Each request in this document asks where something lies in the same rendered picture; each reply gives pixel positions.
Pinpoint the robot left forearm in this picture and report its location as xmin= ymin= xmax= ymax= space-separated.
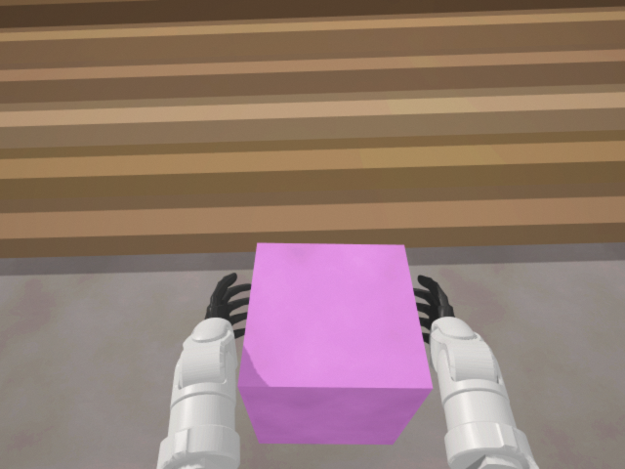
xmin=156 ymin=318 xmax=240 ymax=469

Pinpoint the left robot hand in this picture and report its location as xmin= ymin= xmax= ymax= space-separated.
xmin=205 ymin=273 xmax=251 ymax=339

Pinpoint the right robot hand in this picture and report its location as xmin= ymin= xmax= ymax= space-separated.
xmin=413 ymin=276 xmax=455 ymax=344

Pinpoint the robot right forearm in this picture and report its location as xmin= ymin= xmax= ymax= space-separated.
xmin=429 ymin=317 xmax=539 ymax=469

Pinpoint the carton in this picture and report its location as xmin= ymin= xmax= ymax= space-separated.
xmin=237 ymin=243 xmax=433 ymax=445

